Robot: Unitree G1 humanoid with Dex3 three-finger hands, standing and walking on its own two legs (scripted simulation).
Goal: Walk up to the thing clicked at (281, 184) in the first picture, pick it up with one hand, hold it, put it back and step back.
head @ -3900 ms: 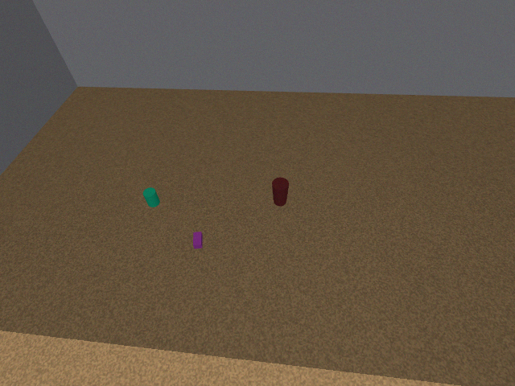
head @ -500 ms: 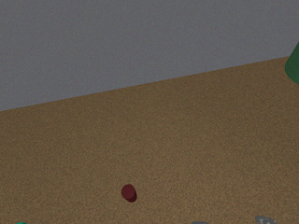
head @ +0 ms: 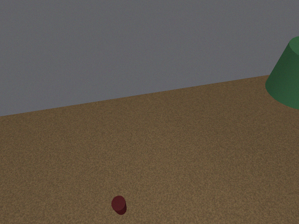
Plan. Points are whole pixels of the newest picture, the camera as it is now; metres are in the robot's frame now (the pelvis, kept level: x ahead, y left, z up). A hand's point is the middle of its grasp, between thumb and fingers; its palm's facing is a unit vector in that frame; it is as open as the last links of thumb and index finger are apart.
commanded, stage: walk up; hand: left
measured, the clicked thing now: (120, 206) +0.36 +0.21 -0.71
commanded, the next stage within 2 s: stand in 0.44 s
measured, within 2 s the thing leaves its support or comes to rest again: neither
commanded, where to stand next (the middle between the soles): +0.03 -0.01 m, yaw +2 degrees
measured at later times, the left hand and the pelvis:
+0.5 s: hand out of the picture +0.07 +0.25 -0.16, palm faces -0.01 -0.94 -0.34, open 7.4 cm; pelvis +0.01 +0.00 +0.00, yaw +1 degrees
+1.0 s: hand out of the picture +0.10 +0.25 -0.15, palm faces -0.01 -0.94 -0.35, open 7.4 cm; pelvis +0.02 +0.00 +0.00, yaw +1 degrees
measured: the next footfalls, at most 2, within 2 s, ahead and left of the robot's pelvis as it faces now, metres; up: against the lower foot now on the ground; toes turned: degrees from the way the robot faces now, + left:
none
